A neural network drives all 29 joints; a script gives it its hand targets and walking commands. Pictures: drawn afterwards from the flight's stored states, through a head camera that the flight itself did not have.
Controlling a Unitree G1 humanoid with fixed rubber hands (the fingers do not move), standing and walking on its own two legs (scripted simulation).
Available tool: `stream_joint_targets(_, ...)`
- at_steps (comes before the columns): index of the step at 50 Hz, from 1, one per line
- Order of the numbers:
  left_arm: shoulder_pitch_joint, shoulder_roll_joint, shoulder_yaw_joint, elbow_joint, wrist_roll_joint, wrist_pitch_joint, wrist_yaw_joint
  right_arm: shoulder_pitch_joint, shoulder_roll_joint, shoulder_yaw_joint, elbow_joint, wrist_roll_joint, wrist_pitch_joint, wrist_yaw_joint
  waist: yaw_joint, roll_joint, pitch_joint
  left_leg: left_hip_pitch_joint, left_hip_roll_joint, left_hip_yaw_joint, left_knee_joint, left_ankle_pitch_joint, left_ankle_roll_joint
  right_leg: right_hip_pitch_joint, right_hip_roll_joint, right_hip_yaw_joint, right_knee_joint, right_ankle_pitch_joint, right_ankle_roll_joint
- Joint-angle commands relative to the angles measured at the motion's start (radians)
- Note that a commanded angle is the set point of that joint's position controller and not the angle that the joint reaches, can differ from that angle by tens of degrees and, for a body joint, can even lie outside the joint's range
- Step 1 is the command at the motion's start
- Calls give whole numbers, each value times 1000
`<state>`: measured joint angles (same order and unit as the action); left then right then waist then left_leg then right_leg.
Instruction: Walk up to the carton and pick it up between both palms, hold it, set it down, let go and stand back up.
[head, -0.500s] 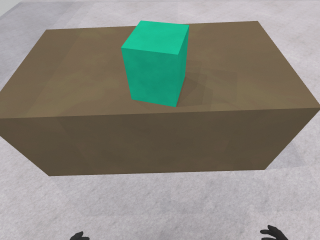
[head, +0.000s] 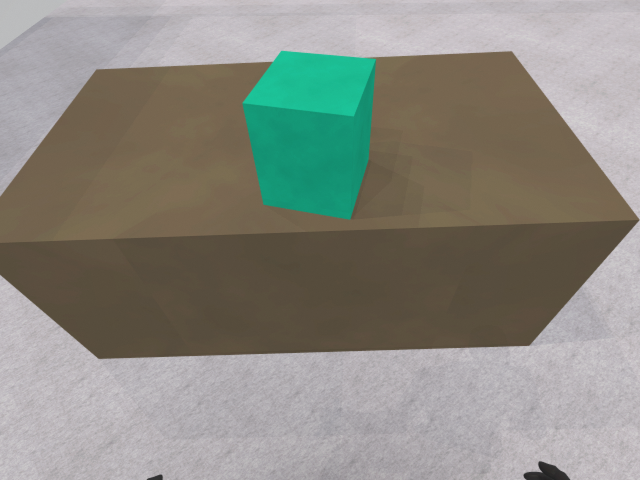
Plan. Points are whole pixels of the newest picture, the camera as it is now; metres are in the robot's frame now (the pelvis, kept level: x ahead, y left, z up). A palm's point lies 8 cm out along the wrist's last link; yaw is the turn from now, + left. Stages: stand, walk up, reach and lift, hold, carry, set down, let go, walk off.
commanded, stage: stand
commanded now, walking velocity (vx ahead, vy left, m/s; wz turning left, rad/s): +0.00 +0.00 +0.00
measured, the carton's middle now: (316, 136) +0.77 +0.05 -0.01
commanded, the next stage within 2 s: walk up in 0.42 s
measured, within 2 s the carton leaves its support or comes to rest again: neither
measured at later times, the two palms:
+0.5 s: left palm out of the picture +0.07 +0.28 -0.10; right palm out of the picture +0.08 -0.28 -0.10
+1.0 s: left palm out of the picture +0.06 +0.37 -0.11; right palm out of the picture +0.08 -0.24 -0.07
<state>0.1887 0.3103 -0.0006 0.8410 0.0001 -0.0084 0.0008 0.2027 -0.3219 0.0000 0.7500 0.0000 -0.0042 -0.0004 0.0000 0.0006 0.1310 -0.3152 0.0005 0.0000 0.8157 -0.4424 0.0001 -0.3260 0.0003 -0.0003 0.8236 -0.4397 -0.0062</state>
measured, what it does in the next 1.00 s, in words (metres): lifts its left foot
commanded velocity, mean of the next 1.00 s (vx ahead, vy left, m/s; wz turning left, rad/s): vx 0.00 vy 0.00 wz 0.00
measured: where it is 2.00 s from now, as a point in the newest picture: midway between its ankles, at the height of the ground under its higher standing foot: outside the picture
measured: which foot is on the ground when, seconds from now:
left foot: down 0.00-1.00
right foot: down 0.00-0.90, up 0.92-1.00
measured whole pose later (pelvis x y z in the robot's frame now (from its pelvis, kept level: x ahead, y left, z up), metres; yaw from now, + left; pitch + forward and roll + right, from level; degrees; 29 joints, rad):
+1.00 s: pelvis +0.01 +0.06 +0.01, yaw +1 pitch -7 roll -2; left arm 0.27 0.40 0.01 0.92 0.00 -0.02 -0.03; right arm 0.31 -0.37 0.00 0.83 0.00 -0.06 0.04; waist 0.00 -0.02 0.08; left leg -0.31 -0.03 0.02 0.75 -0.33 0.06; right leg -0.35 0.00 0.03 1.12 -0.43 -0.01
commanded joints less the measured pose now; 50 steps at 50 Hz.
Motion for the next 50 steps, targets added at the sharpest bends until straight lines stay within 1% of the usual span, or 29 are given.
stream_joint_targets(1, -58, 249, 80, -46, 15, -49, 18, -51, -216, -72, -7, -9, -50, -17, -2, -5, -224, 64, 83, -123, -159, 382, 97, 41, -105, 163, -186, 397, -106)
stream_joint_targets(2, -55, 243, 77, -50, 11, -50, 18, -42, -225, -72, 1, -11, -52, -16, -2, 22, -233, 83, 96, -134, -165, 391, 103, 45, -102, 154, -187, 396, -101)
stream_joint_targets(5, -61, 240, 76, -47, 9, -47, 19, -56, -227, -72, 0, -11, -51, -15, 5, 31, -220, 51, 103, -145, -187, 379, 109, 54, -82, 129, -177, 373, -92)
stream_joint_targets(8, -45, 242, 77, -30, 13, -53, 17, -42, -221, -73, 16, -11, -50, -16, -1, -2, -228, 67, 91, -125, -177, 360, 101, 55, -96, 151, -198, 379, -100)
stream_joint_targets(10, -58, 251, 78, -28, 13, -50, 17, -54, -224, -73, 10, -7, -50, -14, -6, 17, -241, 79, 90, -121, -178, 367, 96, 50, -102, 156, -207, 379, -101)
stream_joint_targets(14, -60, 243, 74, -22, 10, -49, 17, -46, -218, -71, 23, -12, -48, -17, -6, 7, -224, 78, 90, -122, -186, 382, 97, 47, -102, 156, -210, 381, -98)
stream_joint_targets(15, -55, 244, 71, -19, 8, -48, 18, -53, -216, -71, 24, -10, -51, -14, -6, 32, -220, 77, 96, -133, -194, 379, 98, 52, -102, 157, -218, 371, -98)
stream_joint_targets(18, -71, 238, 72, -16, 11, -49, 16, -55, -207, -68, 28, -10, -53, -14, -6, 2, -229, 83, 92, -128, -209, 346, 97, 49, -99, 152, -232, 344, -97)
stream_joint_targets(21, -62, 241, 70, -6, 10, -50, 13, -50, -219, -69, 41, -10, -50, -12, -1, 26, -220, 76, 99, -136, -223, 334, 95, 49, -94, 147, -241, 328, -88)
stream_joint_targets(25, -62, 243, 68, 7, 12, -52, 11, -54, -212, -68, 54, -10, -49, -10, -3, -3, -214, 71, 94, -128, -242, 294, 90, 52, -98, 157, -270, 306, -87)
stream_joint_targets(30, -61, 232, 64, 27, 11, -53, 7, -66, -216, -62, 70, -11, -52, -7, 0, 23, -199, 74, 101, -132, -277, 268, 85, 39, -97, 154, -295, 260, -79)
stream_joint_targets(31, 68, 325, 117, -29, 24, -73, -13, 11, -298, -115, 10, -37, -66, 16, 19, 18, -261, 26, 66, -177, -219, -112, 138, 96, -85, 223, -297, -181, -126)
stream_joint_targets(32, 112, 353, 126, -14, 37, -82, -16, -24, -288, -119, 2, -40, -63, 26, 47, -39, -208, -136, 50, -179, -161, -268, 134, 145, -136, 354, -374, -413, -167)
stream_joint_targets(33, 182, 387, 145, 7, 43, -87, -16, -58, -267, -117, -18, -46, -57, 30, 84, -131, -158, -361, -2, -83, -25, -240, 93, 277, -235, 540, -521, -570, -217)
stream_joint_targets(34, 206, 415, 153, 15, 41, -91, -14, -110, -252, -117, -33, -55, -53, 28, 111, -172, -83, -516, -4, -18, 130, -185, 62, 318, -366, 694, -643, -625, -269)
stream_joint_targets(35, 191, 406, 155, -1, 37, -99, -12, -116, -267, -118, -35, -60, -58, 27, 100, -93, -43, -543, 36, -74, 156, -116, 51, 293, -405, 714, -652, -542, -288)
stream_joint_targets(36, 150, 396, 154, -19, 33, -104, -13, -76, -273, -120, -21, -56, -64, 30, 76, -56, -26, -508, 62, -85, 154, -66, 44, 274, -389, 672, -618, -436, -292)
stream_joint_targets(37, 129, 384, 150, -30, 32, -108, -13, -30, -277, -123, -9, -49, -70, 37, 56, -44, -38, -456, 76, -76, 140, -33, 41, 260, -355, 584, -578, -314, -273)
stream_joint_targets(39, 118, 376, 144, -40, 35, -110, -16, 16, -271, -123, -3, -34, -83, 46, 38, -91, -113, -360, 66, -55, 66, -84, 44, 271, -319, 467, -490, -45, -261)
stream_joint_targets(41, 101, 380, 143, -51, 32, -104, -19, 47, -261, -115, 5, -25, -93, 49, 30, -146, -162, -260, 65, -37, -49, -33, 51, 246, -301, 373, -401, 124, -246)
stream_joint_targets(42, 65, 375, 139, -64, 26, -100, -21, 89, -250, -114, 21, -23, -98, 46, -9, -147, -191, -147, 63, -30, -147, 42, 62, 185, -284, 311, -332, 187, -222)
stream_joint_targets(43, 0, 349, 129, -76, 20, -90, -27, 186, -253, -120, 54, -22, -102, 42, -70, -132, -236, 62, 47, -9, -260, 150, 66, 50, -226, 213, -226, 213, -175)
stream_joint_targets(44, -39, 276, 105, -98, 18, -85, -29, 331, -302, -145, 103, -33, -107, 27, -152, 46, -286, 337, 71, -127, -387, 80, 71, -158, -105, 93, 46, 188, -103)
stream_joint_targets(45, -12, 168, 75, -105, 9, -82, -27, 401, -394, -168, 111, -48, -112, 13, -160, 302, -242, 457, 259, -559, -533, -144, 113, -446, 75, 33, 319, -80, -26)
stream_joint_targets(46, 27, 260, 87, -71, 13, -66, -21, 348, -420, -166, 85, -27, -111, 11, -124, 165, -225, 429, 353, -806, -639, -396, 134, -522, 75, 101, 374, -103, -20)
stream_joint_targets(47, 22, 337, 100, -38, 17, -56, -21, 251, -418, -161, 63, -21, -105, 14, -95, 103, -148, 317, 364, -809, -654, -553, 158, -523, 16, 137, 401, -81, -35)
stream_joint_targets(48, 22, 347, 95, -29, 15, -50, -25, 167, -410, -160, 47, -20, -98, 12, -60, 84, -22, 159, 333, -705, -673, -563, 113, -514, -28, 135, 406, 1, -41)
stream_joint_targets(49, 38, 331, 97, -6, 6, -45, -30, 118, -390, -154, 39, -23, -97, 11, -34, 103, 51, 67, 293, -626, -697, -500, 54, -458, -28, 152, 399, 67, -40)
stream_joint_targets(50, 70, 319, 98, 14, 3, -41, -33, 91, -363, -148, 35, -22, -104, 10, -17, 109, 103, -3, 258, -545, -704, -410, 35, -395, -36, 149, 371, 127, -30)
